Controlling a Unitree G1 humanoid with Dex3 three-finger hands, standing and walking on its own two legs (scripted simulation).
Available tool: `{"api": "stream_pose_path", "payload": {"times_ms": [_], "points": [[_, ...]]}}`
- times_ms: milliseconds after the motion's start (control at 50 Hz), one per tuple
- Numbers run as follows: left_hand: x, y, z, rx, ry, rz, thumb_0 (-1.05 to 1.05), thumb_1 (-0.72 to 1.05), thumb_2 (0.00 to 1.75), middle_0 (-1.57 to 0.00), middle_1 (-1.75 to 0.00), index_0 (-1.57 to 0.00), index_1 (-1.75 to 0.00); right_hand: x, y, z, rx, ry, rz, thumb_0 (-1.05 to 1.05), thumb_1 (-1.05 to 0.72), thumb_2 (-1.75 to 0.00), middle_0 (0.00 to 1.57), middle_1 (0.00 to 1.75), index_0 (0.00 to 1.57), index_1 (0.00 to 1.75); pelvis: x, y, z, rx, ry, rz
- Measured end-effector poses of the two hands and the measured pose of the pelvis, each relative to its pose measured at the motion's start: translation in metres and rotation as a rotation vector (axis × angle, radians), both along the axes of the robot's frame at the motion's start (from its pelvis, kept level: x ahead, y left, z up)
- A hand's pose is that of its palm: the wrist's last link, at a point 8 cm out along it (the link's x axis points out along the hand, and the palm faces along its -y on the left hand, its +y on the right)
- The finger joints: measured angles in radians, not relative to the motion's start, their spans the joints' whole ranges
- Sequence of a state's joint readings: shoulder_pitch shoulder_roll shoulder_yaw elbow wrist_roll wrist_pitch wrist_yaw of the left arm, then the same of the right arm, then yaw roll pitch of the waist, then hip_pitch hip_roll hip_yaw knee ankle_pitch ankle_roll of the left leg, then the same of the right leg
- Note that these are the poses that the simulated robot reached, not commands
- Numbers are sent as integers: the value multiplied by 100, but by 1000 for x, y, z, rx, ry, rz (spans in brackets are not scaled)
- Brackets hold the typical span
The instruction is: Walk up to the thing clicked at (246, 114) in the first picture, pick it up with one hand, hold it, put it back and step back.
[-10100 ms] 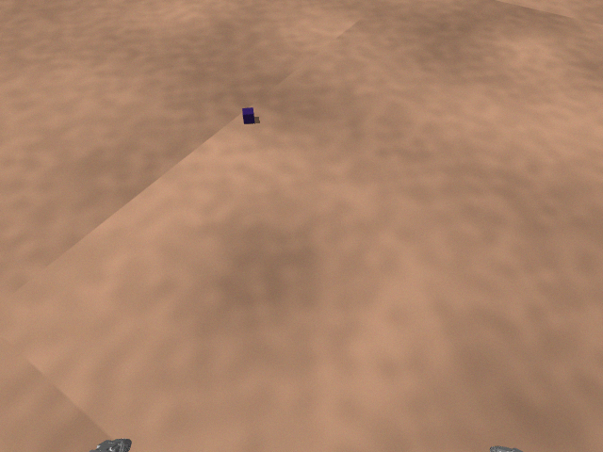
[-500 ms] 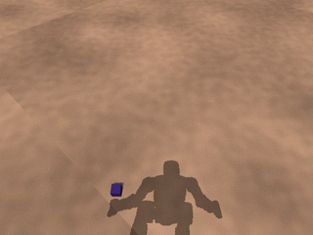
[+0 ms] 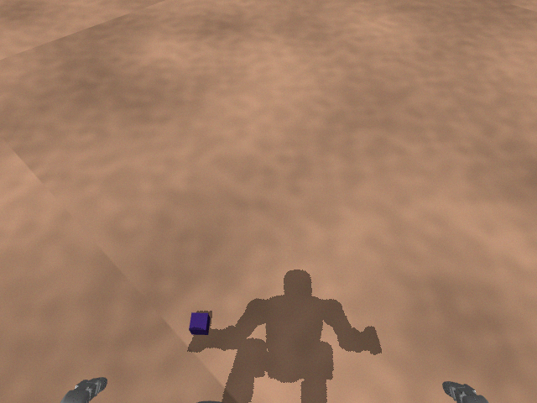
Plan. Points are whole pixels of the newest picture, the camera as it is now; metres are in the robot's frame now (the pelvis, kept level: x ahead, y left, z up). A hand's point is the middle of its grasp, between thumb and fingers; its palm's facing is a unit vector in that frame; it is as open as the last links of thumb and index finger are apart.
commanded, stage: walk up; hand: left
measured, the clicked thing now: (199, 323) +0.43 +0.26 -0.74
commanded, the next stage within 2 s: stand in 1.90 s
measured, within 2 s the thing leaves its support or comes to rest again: neither
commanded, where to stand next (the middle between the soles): +0.05 +0.02 m, yaw +0 degrees
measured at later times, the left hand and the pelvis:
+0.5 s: hand out of the picture +0.04 +0.27 -0.16, palm faces +0.03 -0.94 -0.35, open 7.4 cm; pelvis -0.01 +0.00 +0.00, yaw +1 degrees
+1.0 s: hand out of the picture +0.06 +0.25 -0.14, palm faces +0.05 -0.92 -0.38, open 7.4 cm; pelvis +0.01 -0.01 +0.01, yaw +2 degrees
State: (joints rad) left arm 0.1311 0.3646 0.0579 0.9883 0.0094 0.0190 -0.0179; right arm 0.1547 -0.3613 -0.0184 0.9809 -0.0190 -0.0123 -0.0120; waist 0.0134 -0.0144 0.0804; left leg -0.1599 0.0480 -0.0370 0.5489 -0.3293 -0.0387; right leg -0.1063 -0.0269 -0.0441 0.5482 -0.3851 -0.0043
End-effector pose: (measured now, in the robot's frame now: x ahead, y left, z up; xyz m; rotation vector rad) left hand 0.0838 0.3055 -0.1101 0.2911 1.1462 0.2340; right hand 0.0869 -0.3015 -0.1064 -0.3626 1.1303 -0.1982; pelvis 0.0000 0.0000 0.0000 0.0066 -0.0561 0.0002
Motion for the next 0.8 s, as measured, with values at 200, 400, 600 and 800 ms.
{"api": "stream_pose_path", "payload": {"times_ms": [200, 400, 600, 800], "points": [[-7, -6, -1, 16, 16, -8, 1, 90, 90, -20, -30, -20, -30, -24, -11, -6, 4, 48, -11, 0, -91, -90, 21, 30, 20, 30, -6, -12, -2, 0, 2, -1], [-48, -5, -1, 12, 87, -5, 1, 90, 90, -21, -30, -21, -30, -14, -7, -5, 3, 49, 18, 0, -91, -90, 21, 30, 20, 30, -11, -2, 1, -6, -10, 14], [-48, -1, -3, -4, 73, 6, 1, 90, 90, -20, -30, -20, -30, -21, 3, 4, 21, 22, 21, 0, -91, -90, 21, 30, 20, 30, -14, -5, 4, 10, -21, -3], [-66, -21, 14, 54, 102, 29, 1, 90, 90, -20, -30, -20, -30, -10, -19, -10, 72, 36, -7, 0, -91, -90, 21, 30, 20, 30, -3, -24, 7, 4, -14, -2]]}}
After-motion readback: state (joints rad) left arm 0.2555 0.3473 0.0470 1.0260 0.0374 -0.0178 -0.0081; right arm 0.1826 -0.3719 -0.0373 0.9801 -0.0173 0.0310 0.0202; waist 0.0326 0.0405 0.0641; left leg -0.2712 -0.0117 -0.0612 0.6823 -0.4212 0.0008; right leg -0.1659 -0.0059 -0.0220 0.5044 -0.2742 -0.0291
